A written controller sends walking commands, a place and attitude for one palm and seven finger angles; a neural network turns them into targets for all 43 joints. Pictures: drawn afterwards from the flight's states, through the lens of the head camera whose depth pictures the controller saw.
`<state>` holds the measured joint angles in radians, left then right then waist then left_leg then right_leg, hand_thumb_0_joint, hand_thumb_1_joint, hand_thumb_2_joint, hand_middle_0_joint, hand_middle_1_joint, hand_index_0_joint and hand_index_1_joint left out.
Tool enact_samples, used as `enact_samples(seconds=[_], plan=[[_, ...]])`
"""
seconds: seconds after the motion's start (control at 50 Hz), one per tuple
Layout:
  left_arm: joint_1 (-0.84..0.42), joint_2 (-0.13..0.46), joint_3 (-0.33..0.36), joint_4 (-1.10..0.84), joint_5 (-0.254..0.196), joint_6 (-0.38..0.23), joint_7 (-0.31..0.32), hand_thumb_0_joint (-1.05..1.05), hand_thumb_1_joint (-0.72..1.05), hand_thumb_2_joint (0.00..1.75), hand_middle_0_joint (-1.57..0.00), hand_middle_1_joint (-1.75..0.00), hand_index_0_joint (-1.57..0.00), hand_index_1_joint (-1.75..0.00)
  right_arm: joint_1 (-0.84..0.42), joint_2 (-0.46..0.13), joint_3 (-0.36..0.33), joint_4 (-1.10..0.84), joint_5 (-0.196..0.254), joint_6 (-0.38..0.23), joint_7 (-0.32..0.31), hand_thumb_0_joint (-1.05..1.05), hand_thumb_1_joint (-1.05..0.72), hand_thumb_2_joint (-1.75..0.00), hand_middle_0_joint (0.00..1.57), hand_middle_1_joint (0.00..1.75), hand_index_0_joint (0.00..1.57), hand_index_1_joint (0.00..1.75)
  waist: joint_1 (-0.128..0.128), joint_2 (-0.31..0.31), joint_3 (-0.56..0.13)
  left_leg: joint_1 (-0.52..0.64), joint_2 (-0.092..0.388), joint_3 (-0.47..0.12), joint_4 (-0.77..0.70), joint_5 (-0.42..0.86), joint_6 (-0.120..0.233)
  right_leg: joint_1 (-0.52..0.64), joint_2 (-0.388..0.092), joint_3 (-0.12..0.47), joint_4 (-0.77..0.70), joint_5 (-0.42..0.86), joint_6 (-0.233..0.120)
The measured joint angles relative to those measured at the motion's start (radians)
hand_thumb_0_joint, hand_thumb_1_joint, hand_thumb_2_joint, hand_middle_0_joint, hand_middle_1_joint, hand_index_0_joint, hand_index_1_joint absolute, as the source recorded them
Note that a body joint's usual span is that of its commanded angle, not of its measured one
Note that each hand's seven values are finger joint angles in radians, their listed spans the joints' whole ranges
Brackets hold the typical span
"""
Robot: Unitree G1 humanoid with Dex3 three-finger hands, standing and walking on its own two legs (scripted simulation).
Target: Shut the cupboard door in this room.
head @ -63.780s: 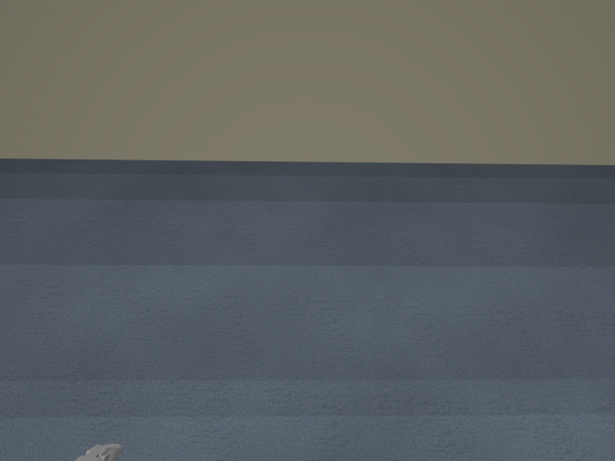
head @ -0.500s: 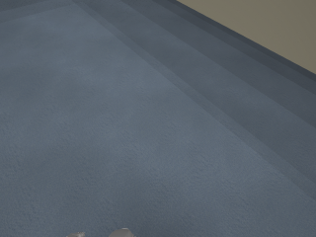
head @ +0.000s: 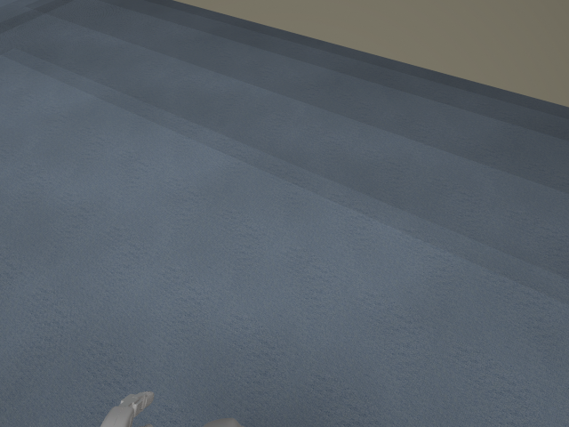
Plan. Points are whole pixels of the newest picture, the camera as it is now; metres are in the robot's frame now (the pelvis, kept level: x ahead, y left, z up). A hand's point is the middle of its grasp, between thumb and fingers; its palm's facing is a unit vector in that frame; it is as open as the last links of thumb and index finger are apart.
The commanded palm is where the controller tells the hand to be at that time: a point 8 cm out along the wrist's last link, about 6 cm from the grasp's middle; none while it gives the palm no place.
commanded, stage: turn to face it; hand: left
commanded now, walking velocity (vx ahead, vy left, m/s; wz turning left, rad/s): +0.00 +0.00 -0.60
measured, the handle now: out of the picture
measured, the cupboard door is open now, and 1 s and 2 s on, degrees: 50 50 50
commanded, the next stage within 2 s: take the last steps up to it in 1.88 s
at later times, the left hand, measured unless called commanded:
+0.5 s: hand (167, 400) +0.18 +0.21 -0.15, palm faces -0.25 -0.95 -0.19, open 7.4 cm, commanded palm none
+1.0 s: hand (226, 362) +0.24 +0.12 -0.16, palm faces -0.54 -0.82 -0.21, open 7.4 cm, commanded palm none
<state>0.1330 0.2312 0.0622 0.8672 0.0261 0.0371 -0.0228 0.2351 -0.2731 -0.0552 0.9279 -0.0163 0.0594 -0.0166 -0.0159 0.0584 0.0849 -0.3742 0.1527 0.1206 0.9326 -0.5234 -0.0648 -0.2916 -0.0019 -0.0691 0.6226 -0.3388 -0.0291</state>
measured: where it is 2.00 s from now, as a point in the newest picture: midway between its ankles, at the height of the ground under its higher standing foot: outside the picture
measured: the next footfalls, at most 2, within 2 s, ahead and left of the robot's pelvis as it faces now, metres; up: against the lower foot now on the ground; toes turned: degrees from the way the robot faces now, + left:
left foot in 0.30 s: +0.11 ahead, +0.13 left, +0.00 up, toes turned -6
right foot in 0.68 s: +0.01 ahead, -0.12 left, +0.00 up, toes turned -29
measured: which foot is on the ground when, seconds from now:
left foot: up 0.00-0.28, down 0.30-0.68, up 0.70-1.00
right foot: down 0.00-0.30, up 0.32-0.66, down 0.68-1.00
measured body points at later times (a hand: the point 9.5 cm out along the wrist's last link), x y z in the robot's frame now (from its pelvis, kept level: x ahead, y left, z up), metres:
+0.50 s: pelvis +0.04 +0.03 +0.02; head +0.09 +0.05 +0.46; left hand +0.19 +0.26 -0.14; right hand +0.04 -0.24 -0.11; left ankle +0.07 +0.13 -0.72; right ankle -0.04 -0.09 -0.64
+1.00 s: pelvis +0.06 +0.00 +0.01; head +0.11 -0.02 +0.46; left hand +0.27 +0.17 -0.14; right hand -0.01 -0.27 -0.12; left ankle +0.13 +0.09 -0.70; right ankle -0.02 -0.10 -0.72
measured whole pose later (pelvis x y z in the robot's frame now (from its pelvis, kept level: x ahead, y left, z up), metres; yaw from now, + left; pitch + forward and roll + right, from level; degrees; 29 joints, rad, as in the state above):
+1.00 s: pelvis +0.06 +0.00 +0.01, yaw -34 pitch +2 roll -1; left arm 0.19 0.23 0.06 0.90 0.03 0.05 -0.01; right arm 0.17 -0.24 -0.03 0.88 -0.01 0.04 -0.01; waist 0.00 -0.02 0.07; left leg -0.41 0.05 0.05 0.75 -0.38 -0.09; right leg -0.27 0.03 0.08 0.52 -0.29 0.00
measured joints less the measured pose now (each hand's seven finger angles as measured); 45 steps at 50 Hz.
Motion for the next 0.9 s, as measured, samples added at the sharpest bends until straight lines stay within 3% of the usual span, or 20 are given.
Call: enact_samples(seconds=[0.04, 0.1, 0.2, 0.28, 0.3, 0.36, 0.4, 0.46, 0.52, 0.62, 0.68, 0.7, 0.74, 0.8, 0.9], plan=[[0.011, -0.01, -0.005, 0.002, -0.001, -0.001, 0.01, 0.01, 0.91, 0.9, -0.2, -0.3, -0.2, -0.3, -0.018, -0.007, -0.002, 0.006, 0.001, 0.008, -0.004, 0.01, -0.9, -0.9, 0.2, 0.29, 0.2, 0.3, 0.002, -0.003, -0.001, -0.065, -0.036, -0.049, 0.135, 0.02, -0.009, 0.01, 0.007, 0.025, -0.031, 0.009, 0.005], [0.027, -0.013, -0.009, 0.011, -0.001, 0.003, 0.016, 0.01, 0.91, 0.9, -0.2, -0.3, -0.2, -0.3, -0.035, -0.002, 0.001, -0.008, 0.001, -0.001, 0.0, 0.01, -0.91, -0.9, 0.2, 0.29, 0.2, 0.3, 0.001, -0.026, -0.006, -0.109, -0.059, -0.067, 0.149, 0.082, -0.024, 0.032, 0.013, 0.059, -0.092, 0.046, 0.007], [0.049, -0.01, -0.01, 0.023, 0.003, 0.006, 0.014, 0.01, 0.9, 0.9, -0.2, -0.3, -0.2, -0.3, -0.058, 0.018, 0.011, -0.037, 0.004, -0.012, 0.003, 0.01, -0.91, -0.9, 0.2, 0.29, 0.19, 0.3, 0.012, -0.061, -0.012, -0.095, -0.082, -0.079, -0.012, 0.109, -0.03, 0.045, 0.024, 0.108, -0.125, 0.06, 0.012], [0.063, 0.001, -0.003, 0.032, 0.002, 0.018, 0.013, 0.01, 0.9, 0.9, -0.2, -0.3, -0.2, -0.3, -0.07, 0.034, 0.022, -0.056, 0.009, -0.029, 0.001, 0.01, -0.9, -0.9, 0.2, 0.29, 0.2, 0.3, 0.024, -0.089, -0.019, -0.006, -0.107, -0.075, -0.258, 0.193, -0.02, 0.025, 0.035, 0.154, -0.078, 0.032, 0.033], [0.07, 0.002, -0.001, 0.032, -0.002, 0.024, 0.012, 0.01, 0.9, 0.9, -0.2, -0.3, -0.2, -0.3, -0.065, 0.032, 0.026, -0.064, 0.007, -0.039, 0.001, 0.01, -0.9, -0.9, 0.2, 0.29, 0.2, 0.3, 0.025, -0.085, -0.028, 0.026, -0.101, -0.077, -0.34, 0.241, -0.005, 0.01, 0.047, 0.162, -0.05, 0.017, 0.04], [0.061, 0.023, 0.01, 0.037, -0.005, 0.041, 0.009, 0.01, 0.9, 0.9, -0.2, -0.3, -0.2, -0.3, -0.066, 0.051, 0.042, -0.071, -0.007, -0.054, -0.002, 0.01, -0.9, -0.9, 0.2, 0.29, 0.2, 0.3, 0.031, -0.109, -0.016, 0.028, -0.09, -0.037, -0.314, 0.229, 0.066, -0.085, 0.05, 0.144, 0.207, -0.167, 0.046], [0.052, 0.033, 0.018, 0.04, -0.002, 0.045, 0.001, 0.01, 0.91, 0.9, -0.2, -0.3, -0.2, -0.3, -0.055, 0.061, 0.05, -0.077, -0.013, -0.057, -0.004, 0.01, -0.9, -0.9, 0.2, 0.29, 0.2, 0.3, 0.031, -0.108, -0.006, 0.053, -0.072, -0.017, -0.335, 0.225, 0.079, -0.142, 0.043, 0.103, 0.385, -0.191, 0.058], [0.04, 0.039, 0.027, 0.032, -0.003, 0.049, -0.011, 0.01, 0.91, 0.9, -0.2, -0.3, -0.2, -0.3, -0.039, 0.068, 0.054, -0.073, -0.015, -0.054, -0.007, 0.01, -0.9, -0.9, 0.2, 0.3, 0.2, 0.3, 0.033, -0.098, 0.003, 0.096, -0.048, 0.014, -0.391, 0.246, 0.075, -0.176, 0.013, 0.054, 0.478, -0.156, 0.076], [0.028, 0.038, 0.029, 0.023, -0.003, 0.055, -0.017, 0.01, 0.91, 0.9, -0.2, -0.3, -0.2, -0.3, -0.024, 0.066, 0.05, -0.061, -0.015, -0.051, -0.006, 0.01, -0.9, -0.9, 0.2, 0.3, 0.2, 0.3, 0.029, -0.08, 0.006, 0.123, -0.024, 0.047, -0.421, 0.254, 0.069, -0.165, -0.013, 0.027, 0.419, -0.134, 0.083], [0.006, 0.03, 0.022, 0.013, -0.001, 0.049, -0.02, 0.01, 0.91, 0.9, -0.2, -0.3, -0.2, -0.3, -0.005, 0.049, 0.031, -0.037, -0.015, -0.044, 0.003, 0.01, -0.9, -0.9, 0.2, 0.3, 0.2, 0.3, 0.009, -0.048, 0.008, 0.134, 0.019, 0.102, -0.388, 0.223, 0.046, -0.082, -0.025, -0.002, 0.188, -0.104, 0.07], [0.002, 0.031, 0.012, 0.0, 0.001, 0.032, -0.02, 0.01, 0.91, 0.9, -0.2, -0.3, -0.2, -0.3, 0.018, 0.032, 0.017, -0.028, -0.009, -0.036, 0.009, 0.01, -0.9, -0.9, 0.2, 0.3, 0.2, 0.3, 0.001, -0.04, -0.002, 0.116, 0.041, 0.131, -0.303, 0.172, 0.021, 0.014, -0.023, -0.017, -0.026, 0.04, 0.042], [0.0, 0.028, 0.011, -0.001, 0.004, 0.02, -0.016, 0.01, 0.91, 0.9, -0.2, -0.3, -0.2, -0.3, 0.021, 0.023, 0.011, -0.023, -0.005, -0.029, 0.01, 0.01, -0.9, -0.9, 0.2, 0.3, 0.2, 0.3, 0.002, -0.036, -0.007, 0.092, 0.043, 0.121, -0.242, 0.119, 0.011, 0.019, -0.02, -0.011, -0.042, 0.028, 0.028], [-0.003, 0.01, 0.0, 0.002, 0.001, 0.005, -0.004, 0.01, 0.91, 0.9, -0.2, -0.3, -0.2, -0.3, 0.007, 0.0, 0.004, -0.01, -0.001, -0.002, 0.004, 0.01, -0.9, -0.9, 0.2, 0.3, 0.2, 0.3, 0.0, -0.009, 0.0, 0.017, 0.013, 0.027, -0.059, 0.006, 0.002, 0.001, -0.003, 0.0, -0.006, -0.001, 0.014], [0.012, -0.006, -0.007, 0.006, -0.001, 0.002, 0.011, 0.01, 0.91, 0.9, -0.2, -0.3, -0.2, -0.3, -0.019, -0.01, 0.001, -0.003, 0.002, 0.009, -0.001, 0.01, -0.9, -0.9, 0.2, 0.29, 0.2, 0.3, 0.001, -0.013, 0.002, -0.075, -0.042, -0.044, 0.134, 0.027, -0.012, 0.013, 0.007, 0.037, -0.046, 0.022, 0.012], [0.036, -0.007, -0.012, 0.021, 0.002, 0.007, 0.015, 0.01, 0.9, 0.9, -0.2, -0.3, -0.2, -0.3, -0.042, 0.007, 0.009, -0.03, 0.003, -0.006, 0.005, 0.01, -0.91, -0.9, 0.2, 0.29, 0.2, 0.3, 0.002, -0.048, -0.007, -0.105, -0.073, -0.065, 0.059, 0.1, -0.028, 0.036, 0.018, 0.089, -0.117, 0.061, 0.011]])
